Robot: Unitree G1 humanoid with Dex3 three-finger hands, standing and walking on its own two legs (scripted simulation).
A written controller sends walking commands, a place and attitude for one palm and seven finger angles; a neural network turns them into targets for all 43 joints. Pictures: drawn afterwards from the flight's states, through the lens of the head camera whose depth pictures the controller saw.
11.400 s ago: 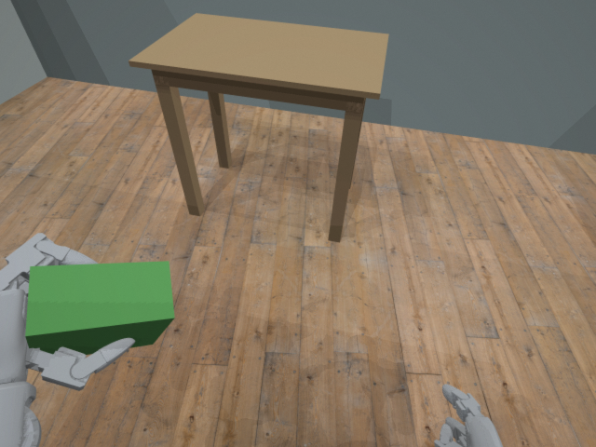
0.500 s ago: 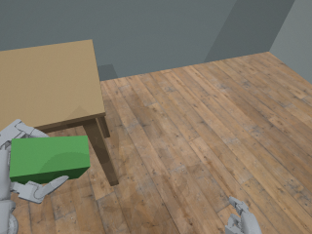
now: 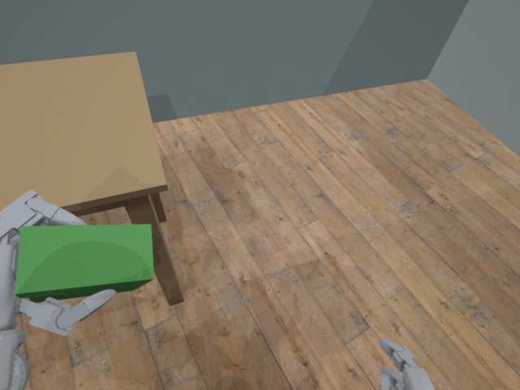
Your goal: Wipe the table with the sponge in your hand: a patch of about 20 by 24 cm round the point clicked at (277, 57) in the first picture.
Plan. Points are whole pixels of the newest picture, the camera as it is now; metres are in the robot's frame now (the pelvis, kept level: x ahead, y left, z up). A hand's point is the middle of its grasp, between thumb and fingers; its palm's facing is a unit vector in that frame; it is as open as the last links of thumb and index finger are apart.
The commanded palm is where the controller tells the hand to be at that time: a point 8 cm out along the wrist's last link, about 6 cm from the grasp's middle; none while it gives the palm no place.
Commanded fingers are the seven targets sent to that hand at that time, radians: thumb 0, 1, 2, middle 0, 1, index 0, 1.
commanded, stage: shuffle to correct the standing spot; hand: left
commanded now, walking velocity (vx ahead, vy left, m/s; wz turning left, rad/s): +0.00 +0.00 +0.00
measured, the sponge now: (106, 263) +0.24 +0.20 +0.13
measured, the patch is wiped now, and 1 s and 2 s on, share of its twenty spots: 0.00 0.00 0.00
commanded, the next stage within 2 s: come to a stop and stand still in 1.78 s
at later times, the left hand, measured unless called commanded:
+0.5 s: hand (10, 242) +0.24 +0.29 +0.16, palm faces +0.40 -0.84 -0.37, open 10.2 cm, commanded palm +0.18 +0.32 +0.18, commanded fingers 0.00 0.10 1.30 -1.20 -1.60 -1.20 -1.60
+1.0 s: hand out of the picture +0.27 +0.35 +0.17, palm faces +0.33 -0.87 -0.37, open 10.2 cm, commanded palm +0.24 +0.39 +0.18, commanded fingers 0.00 0.10 1.30 -1.20 -1.60 -1.20 -1.60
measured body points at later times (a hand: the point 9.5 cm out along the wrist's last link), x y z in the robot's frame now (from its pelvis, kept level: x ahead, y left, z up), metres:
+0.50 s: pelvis +0.02 +0.05 -0.01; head +0.03 +0.06 +0.44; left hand +0.21 +0.33 +0.18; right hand +0.21 -0.17 -0.07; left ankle -0.02 +0.08 -0.74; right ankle +0.04 -0.10 -0.74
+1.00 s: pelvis +0.04 +0.13 -0.02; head +0.05 +0.15 +0.43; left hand +0.25 +0.39 +0.19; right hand +0.19 -0.12 -0.10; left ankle +0.11 +0.31 -0.72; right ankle +0.05 -0.04 -0.74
